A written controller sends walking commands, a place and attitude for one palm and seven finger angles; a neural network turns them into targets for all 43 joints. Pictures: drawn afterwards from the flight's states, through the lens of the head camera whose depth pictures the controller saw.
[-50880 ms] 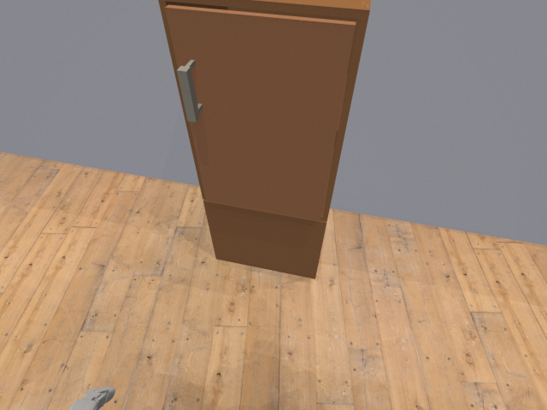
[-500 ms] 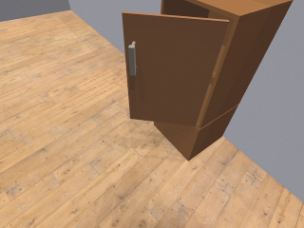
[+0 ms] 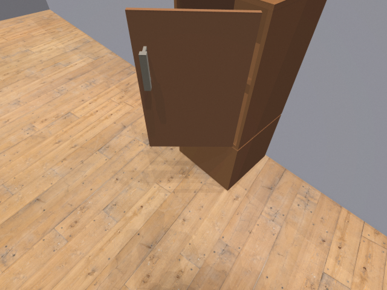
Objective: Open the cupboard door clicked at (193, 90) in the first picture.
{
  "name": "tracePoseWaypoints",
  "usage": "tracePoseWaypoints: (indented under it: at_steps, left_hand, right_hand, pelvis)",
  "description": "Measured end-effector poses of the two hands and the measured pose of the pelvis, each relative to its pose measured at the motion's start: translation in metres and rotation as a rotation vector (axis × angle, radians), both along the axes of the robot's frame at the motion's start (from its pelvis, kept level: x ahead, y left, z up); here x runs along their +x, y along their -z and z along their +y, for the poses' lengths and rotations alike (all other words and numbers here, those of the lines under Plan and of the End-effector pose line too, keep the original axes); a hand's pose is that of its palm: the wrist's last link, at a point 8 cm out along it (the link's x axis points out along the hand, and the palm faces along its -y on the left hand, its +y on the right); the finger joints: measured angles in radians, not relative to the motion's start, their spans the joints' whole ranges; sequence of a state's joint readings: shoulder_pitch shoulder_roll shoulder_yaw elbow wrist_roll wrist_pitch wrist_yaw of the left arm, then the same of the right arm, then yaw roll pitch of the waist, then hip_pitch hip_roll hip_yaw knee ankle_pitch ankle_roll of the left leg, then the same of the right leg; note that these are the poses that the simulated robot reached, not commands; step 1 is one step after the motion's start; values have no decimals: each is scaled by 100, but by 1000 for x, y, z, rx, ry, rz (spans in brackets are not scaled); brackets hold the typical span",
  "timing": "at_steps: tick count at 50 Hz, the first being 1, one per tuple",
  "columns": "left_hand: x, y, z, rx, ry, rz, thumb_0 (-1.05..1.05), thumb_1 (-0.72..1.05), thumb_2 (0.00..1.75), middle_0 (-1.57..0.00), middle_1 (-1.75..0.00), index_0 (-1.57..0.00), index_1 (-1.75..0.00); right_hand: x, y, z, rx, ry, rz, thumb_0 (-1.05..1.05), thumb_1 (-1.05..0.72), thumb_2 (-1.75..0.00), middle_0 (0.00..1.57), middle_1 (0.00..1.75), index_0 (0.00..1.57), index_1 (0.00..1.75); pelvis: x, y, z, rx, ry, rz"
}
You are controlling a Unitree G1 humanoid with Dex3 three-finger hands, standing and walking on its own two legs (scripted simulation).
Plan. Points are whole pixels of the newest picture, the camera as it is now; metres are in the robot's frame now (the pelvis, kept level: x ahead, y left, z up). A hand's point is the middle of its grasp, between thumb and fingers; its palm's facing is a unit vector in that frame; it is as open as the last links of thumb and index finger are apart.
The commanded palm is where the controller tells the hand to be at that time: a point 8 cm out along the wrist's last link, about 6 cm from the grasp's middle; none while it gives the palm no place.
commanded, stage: come to a stop and stand still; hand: left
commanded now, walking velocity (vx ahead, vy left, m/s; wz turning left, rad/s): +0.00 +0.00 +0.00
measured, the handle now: (146, 68) +0.75 +0.18 +0.06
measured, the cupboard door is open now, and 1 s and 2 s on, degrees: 47 47 47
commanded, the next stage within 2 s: look again from close up in 0.04 s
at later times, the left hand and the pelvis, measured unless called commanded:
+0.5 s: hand out of the picture -0.01 +0.13 -0.18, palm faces +0.01 -0.99 -0.16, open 7.4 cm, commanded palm none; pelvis +0.02 -0.02 +0.00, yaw +0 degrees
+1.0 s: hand (124, 230) +0.24 +0.15 +0.01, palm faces +0.21 -0.97 -0.08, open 7.7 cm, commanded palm +0.14 +0.20 -0.05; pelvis +0.01 -0.03 -0.02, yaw +3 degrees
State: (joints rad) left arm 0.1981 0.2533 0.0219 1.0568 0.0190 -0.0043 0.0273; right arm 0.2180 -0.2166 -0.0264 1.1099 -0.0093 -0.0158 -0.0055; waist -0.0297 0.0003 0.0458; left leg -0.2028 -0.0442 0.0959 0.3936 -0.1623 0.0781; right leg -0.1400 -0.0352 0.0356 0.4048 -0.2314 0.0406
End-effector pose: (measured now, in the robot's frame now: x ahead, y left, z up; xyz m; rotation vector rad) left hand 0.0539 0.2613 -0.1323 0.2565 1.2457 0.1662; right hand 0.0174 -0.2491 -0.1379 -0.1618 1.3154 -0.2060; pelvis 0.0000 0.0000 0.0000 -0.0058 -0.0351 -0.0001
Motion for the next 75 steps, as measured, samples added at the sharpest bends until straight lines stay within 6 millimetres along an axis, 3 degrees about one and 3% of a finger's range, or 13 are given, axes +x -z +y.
tracePoseWaypoints:
  at_steps: [21,39,41,45,48,51,53,55,60,62,65,70,75]
  left_hand:
    - [-66,14,-71,-116,-59,187,1,91,90,-20,-30,-20,-30]
    - [-49,14,-76,-103,-56,154,1,91,90,-20,-30,-20,-30]
    - [-23,-1,-64,-77,-130,-7,3,93,90,-20,-30,-20,-30]
    - [63,-69,-40,13,-154,-539,5,93,88,-21,-32,-20,-32]
    - [122,-124,-49,-12,-69,-900,4,88,87,-20,-34,-20,-34]
    - [158,-149,-70,-123,36,-1178,3,82,84,-20,-37,-20,-37]
    - [163,-143,-82,-217,111,-1280,2,77,83,-20,-40,-20,-40]
    - [155,-123,-89,-275,165,-1285,1,72,81,-21,-43,-21,-43]
    - [100,-65,-72,-257,51,-1073,1,59,76,-23,-50,-22,-50]
    - [79,-65,-58,-180,-13,-1056,1,54,74,-23,-53,-23,-53]
    - [66,-94,-45,-57,-19,-1178,2,47,71,-23,-57,-23,-57]
    - [99,-136,-55,-79,166,-1392,2,35,66,-23,-65,-23,-65]
    - [148,-120,-61,-258,275,-1163,1,23,61,-25,-72,-24,-72]
  right_hand:
    - [10,2,-1,42,-16,54,1,-91,-90,20,30,20,30]
    - [0,6,5,59,2,86,1,-92,-90,20,30,20,30]
    - [8,2,0,33,-4,-5,2,-92,-90,20,30,20,30]
    - [44,-7,-14,-10,-38,-263,2,-92,-90,20,30,20,30]
    - [83,-14,-24,-28,-87,-449,2,-92,-90,20,30,20,30]
    - [122,-23,-34,-45,-130,-601,2,-92,-90,20,30,20,30]
    - [144,-31,-39,-55,-163,-673,2,-91,-90,20,30,20,30]
    - [163,-38,-45,-69,-201,-727,2,-91,-90,20,30,20,30]
    - [203,-44,-51,-98,-286,-793,2,-91,-90,20,30,20,30]
    - [213,-41,-48,-99,-312,-800,2,-91,-90,20,30,20,30]
    - [221,-29,-40,-81,-347,-789,2,-91,-90,20,30,20,30]
    - [209,3,-22,-5,-349,-739,2,-91,-90,20,30,20,30]
    - [170,18,-20,41,-240,-637,2,-91,-90,21,30,21,30]
  pelvis:
    - [13,-3,-21,5,-1,16]
    - [23,-2,-26,0,1,20]
    - [21,1,-26,4,-7,16]
    - [19,7,-27,14,-44,25]
    - [13,15,-27,6,-65,50]
    - [6,29,-33,9,-52,117]
    - [3,40,-39,13,-40,153]
    - [0,51,-46,17,-35,178]
    - [0,72,-60,6,-49,209]
    - [1,76,-64,-9,-60,215]
    - [2,81,-68,-31,-79,224]
    - [-4,87,-70,-55,-95,228]
    - [-6,79,-70,-32,-70,227]
